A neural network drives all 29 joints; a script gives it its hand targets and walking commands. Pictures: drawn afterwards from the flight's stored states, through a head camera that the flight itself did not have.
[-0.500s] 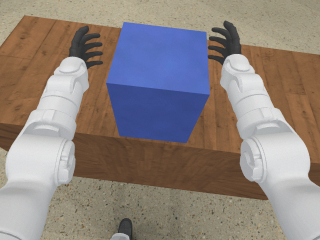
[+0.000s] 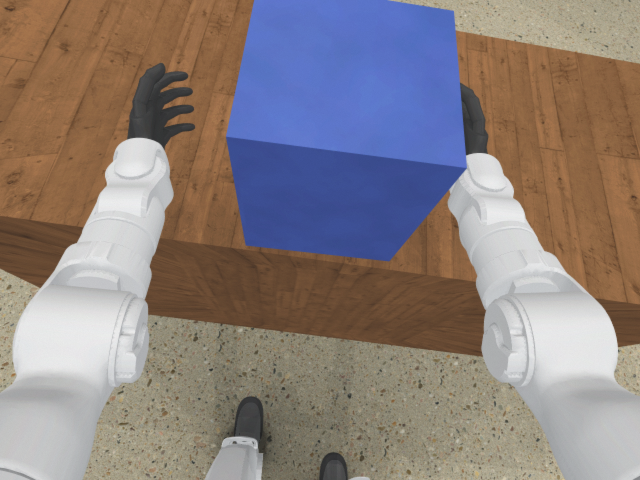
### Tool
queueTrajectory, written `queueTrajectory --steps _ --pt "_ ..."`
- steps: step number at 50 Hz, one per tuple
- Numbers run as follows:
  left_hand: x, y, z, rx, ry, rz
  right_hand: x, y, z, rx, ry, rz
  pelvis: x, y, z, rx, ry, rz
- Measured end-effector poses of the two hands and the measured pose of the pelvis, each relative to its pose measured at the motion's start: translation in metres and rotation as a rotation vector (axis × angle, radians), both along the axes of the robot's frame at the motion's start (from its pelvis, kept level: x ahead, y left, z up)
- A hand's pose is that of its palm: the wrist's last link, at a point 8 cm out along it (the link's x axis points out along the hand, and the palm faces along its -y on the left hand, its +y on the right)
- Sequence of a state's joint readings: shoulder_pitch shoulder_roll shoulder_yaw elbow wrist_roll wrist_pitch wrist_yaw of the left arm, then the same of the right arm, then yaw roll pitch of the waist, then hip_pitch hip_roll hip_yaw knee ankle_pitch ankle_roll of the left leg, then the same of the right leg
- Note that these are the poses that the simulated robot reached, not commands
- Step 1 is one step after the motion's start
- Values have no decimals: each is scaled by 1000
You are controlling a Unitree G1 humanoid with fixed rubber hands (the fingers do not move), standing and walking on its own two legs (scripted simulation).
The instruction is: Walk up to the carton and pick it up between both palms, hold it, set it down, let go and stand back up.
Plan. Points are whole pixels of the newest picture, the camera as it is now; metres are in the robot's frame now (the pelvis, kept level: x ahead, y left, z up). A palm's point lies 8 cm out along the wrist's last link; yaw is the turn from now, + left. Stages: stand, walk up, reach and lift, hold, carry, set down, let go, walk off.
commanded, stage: reach and lift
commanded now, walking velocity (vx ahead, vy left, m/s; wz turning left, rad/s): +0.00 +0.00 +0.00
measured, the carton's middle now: (335, 144) +0.51 +0.01 +0.03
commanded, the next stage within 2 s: none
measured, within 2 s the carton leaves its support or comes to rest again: neither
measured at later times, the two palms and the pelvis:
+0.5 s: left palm (206, 143) +0.48 +0.17 +0.03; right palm (462, 149) +0.50 -0.14 +0.05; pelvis +0.01 -0.02 +0.00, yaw +1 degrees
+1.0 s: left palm (207, 146) +0.48 +0.17 +0.03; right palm (460, 154) +0.50 -0.14 +0.05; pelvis +0.01 -0.02 +0.00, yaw +0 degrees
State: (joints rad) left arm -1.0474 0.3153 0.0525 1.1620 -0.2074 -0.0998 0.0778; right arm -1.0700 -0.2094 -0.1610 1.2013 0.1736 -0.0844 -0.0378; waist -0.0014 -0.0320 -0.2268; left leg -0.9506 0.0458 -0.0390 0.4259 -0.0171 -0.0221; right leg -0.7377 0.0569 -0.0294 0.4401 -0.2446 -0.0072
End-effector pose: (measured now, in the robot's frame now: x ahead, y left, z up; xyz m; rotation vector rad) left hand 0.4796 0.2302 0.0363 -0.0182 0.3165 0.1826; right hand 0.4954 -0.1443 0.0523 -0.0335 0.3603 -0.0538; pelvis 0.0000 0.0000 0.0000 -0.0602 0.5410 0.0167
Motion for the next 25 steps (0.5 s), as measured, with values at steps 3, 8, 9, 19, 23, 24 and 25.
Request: queueTrajectory --steps 3,8,9,19,23,24,25 --pt "1 -1 -3 14 -2 -7 4 0 1 15 -20 4 3 0 -1 -1 22 -1" --pt "5 -13 -2 49 -12 -53 10 -1 9 3 -53 33 8 -1 -1 1 36 -1" --pt "6 -19 -1 60 -16 -77 11 0 10 -4 -61 45 9 -2 -1 2 37 -1" --pt "6 -60 -7 61 -48 -123 9 2 3 -8 -128 55 10 -10 0 12 39 -1" --pt "5 -62 -7 65 -53 -109 7 2 0 11 -145 43 10 -14 1 17 38 0" --pt "5 -62 -7 65 -54 -106 7 3 0 12 -149 42 9 -14 1 18 38 0" --pt "5 -62 -7 65 -55 -103 6 3 0 11 -152 40 9 -15 1 19 38 0"
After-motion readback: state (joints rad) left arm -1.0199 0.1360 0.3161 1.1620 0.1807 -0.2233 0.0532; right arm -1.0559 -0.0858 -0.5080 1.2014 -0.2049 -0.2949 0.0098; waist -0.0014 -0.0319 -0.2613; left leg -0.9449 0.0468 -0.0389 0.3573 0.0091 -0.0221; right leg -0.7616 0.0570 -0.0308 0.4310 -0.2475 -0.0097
